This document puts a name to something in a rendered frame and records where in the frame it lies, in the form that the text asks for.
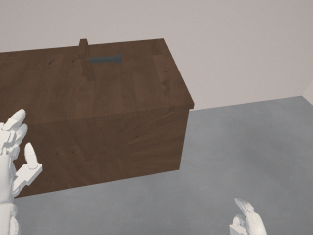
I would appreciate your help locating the robot right hand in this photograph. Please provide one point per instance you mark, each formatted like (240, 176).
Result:
(251, 224)

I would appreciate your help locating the counter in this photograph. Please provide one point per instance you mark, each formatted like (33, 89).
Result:
(93, 123)

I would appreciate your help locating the tap lever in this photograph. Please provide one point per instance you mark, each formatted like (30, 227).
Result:
(106, 59)

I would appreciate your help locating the left robot forearm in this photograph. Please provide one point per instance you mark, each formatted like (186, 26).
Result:
(8, 224)

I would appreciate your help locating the robot left hand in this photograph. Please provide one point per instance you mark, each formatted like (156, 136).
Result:
(11, 135)

